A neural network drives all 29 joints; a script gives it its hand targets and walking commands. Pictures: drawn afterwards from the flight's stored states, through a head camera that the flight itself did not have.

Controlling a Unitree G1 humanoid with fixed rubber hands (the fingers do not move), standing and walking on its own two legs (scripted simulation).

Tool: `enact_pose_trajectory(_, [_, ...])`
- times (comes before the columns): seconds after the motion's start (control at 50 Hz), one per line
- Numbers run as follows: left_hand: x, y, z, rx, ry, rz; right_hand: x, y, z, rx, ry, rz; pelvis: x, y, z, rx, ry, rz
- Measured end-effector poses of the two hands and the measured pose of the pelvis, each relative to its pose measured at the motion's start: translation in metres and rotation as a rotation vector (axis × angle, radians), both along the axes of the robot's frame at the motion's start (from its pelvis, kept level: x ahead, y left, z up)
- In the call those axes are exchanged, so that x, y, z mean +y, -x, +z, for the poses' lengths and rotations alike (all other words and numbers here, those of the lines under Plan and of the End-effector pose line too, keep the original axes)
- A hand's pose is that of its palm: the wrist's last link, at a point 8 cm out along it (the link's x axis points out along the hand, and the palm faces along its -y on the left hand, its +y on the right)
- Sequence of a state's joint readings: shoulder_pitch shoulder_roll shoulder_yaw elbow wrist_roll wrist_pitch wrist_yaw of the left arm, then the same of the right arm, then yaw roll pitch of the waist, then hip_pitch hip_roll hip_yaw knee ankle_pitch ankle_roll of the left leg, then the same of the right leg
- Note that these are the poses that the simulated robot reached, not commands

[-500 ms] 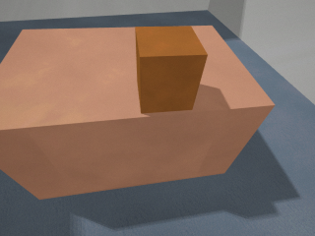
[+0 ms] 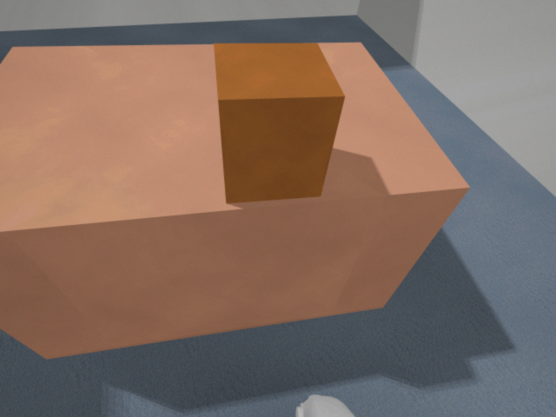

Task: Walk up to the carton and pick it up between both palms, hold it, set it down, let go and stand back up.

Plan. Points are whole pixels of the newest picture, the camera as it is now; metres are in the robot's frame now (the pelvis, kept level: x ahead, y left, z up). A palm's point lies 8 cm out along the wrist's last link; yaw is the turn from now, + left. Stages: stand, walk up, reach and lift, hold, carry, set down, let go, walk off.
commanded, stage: walk up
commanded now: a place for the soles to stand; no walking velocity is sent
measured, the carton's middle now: (270, 125) +0.65 -0.01 +0.05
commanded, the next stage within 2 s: none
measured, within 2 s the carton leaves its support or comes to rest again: neither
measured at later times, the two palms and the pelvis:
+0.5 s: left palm out of the picture +0.06 +0.14 -0.15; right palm (471, 360) +0.22 -0.35 -0.12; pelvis +0.10 -0.12 -0.01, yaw +13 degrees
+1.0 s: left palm out of the picture +0.12 +0.07 -0.12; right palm (448, 299) +0.33 -0.36 -0.12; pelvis +0.18 -0.16 +0.00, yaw +17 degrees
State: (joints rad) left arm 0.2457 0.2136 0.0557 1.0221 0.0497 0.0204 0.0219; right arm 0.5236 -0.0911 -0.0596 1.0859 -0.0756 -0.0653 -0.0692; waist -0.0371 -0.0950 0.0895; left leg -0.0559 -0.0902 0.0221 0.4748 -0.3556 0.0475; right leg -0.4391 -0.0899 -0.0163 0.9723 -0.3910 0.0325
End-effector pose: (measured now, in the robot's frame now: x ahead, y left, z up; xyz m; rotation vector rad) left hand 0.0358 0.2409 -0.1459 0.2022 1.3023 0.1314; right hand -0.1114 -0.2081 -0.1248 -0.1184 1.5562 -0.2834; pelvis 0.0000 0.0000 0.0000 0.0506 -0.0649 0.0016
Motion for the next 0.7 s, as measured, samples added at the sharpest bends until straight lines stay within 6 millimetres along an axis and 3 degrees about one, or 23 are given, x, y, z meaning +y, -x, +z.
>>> enact_pose_trajectory(0.06, [-0.012,-0.039,0.004,-0.085,-0.013,-0.018,-0.021,-0.002,-0.003,0.024,-0.002,0.015,-0.016,-0.010,-0.005,-0.015,-0.008,0.012])
enact_pose_trajectory(0.12, [-0.029,-0.075,0.007,-0.163,-0.024,-0.032,-0.049,-0.020,-0.013,0.015,-0.004,0.024,-0.035,-0.026,-0.013,-0.028,-0.004,0.019])
enact_pose_trajectory(0.18, [-0.048,-0.100,0.004,-0.221,-0.040,-0.028,-0.081,-0.057,-0.031,-0.022,-0.008,0.052,-0.057,-0.045,-0.025,-0.038,0.031,0.034])
enact_pose_trajectory(0.22, [-0.058,-0.104,0.001,-0.245,-0.044,-0.002,-0.101,-0.092,-0.038,-0.070,-0.004,0.092,-0.071,-0.053,-0.031,-0.044,0.057,0.062])
enact_pose_trajectory(0.34, [-0.081,-0.081,0.004,-0.200,-0.047,0.093,-0.138,-0.213,-0.024,-0.257,0.019,0.264,-0.098,-0.071,-0.021,-0.058,0.087,0.127])
enact_pose_trajectory(0.48, [-0.103,-0.032,0.003,-0.104,-0.041,0.220,-0.145,-0.317,0.003,-0.388,0.007,0.431,-0.120,-0.096,-0.011,-0.040,0.092,0.212])
enact_pose_trajectory(0.58, [-0.118,-0.002,-0.009,-0.001,-0.011,0.298,-0.139,-0.370,0.011,-0.469,0.016,0.501,-0.127,-0.114,-0.014,-0.035,0.067,0.245])
enact_pose_trajectory(0.7, [-0.140,-0.014,-0.008,0.023,0.010,0.297,-0.150,-0.402,0.011,-0.508,0.030,0.500,-0.141,-0.133,-0.016,-0.004,0.033,0.261])
